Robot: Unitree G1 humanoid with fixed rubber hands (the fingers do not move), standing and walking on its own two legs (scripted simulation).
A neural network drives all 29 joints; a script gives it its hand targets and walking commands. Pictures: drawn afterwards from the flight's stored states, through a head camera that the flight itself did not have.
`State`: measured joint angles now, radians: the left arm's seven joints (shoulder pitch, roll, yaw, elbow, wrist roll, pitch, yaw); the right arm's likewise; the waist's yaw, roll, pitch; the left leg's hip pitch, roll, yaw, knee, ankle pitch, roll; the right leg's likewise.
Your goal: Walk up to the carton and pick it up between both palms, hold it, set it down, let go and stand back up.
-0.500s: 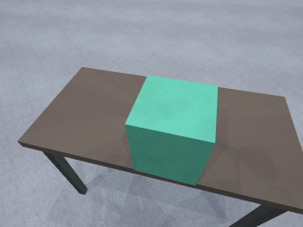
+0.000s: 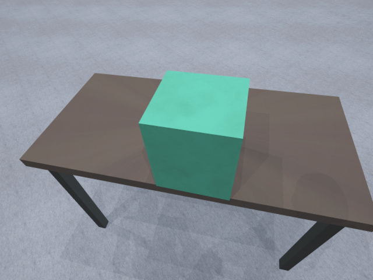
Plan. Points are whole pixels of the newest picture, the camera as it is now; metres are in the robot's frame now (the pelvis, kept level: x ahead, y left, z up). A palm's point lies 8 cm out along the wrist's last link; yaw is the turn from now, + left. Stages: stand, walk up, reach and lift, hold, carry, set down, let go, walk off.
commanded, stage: walk up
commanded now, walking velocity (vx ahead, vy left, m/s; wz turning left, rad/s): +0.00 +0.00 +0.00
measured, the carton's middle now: (199, 136) +0.48 +0.00 +0.03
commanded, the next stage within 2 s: none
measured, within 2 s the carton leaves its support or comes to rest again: neither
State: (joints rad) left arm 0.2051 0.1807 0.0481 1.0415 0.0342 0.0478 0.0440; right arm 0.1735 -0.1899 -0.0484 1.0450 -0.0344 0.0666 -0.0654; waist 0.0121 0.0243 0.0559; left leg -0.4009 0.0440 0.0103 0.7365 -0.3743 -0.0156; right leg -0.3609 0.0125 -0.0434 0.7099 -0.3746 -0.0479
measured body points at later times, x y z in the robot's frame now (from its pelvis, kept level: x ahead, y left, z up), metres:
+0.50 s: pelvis -0.03 -0.01 +0.03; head -0.02 -0.01 +0.48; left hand -0.07 +0.19 -0.14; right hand -0.11 -0.20 -0.13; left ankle -0.09 +0.08 -0.71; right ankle +0.02 -0.09 -0.71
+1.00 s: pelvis -0.04 +0.04 +0.03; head -0.04 +0.06 +0.48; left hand -0.07 +0.24 -0.15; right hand -0.03 -0.17 -0.12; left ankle -0.05 +0.15 -0.71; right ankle +0.01 -0.09 -0.71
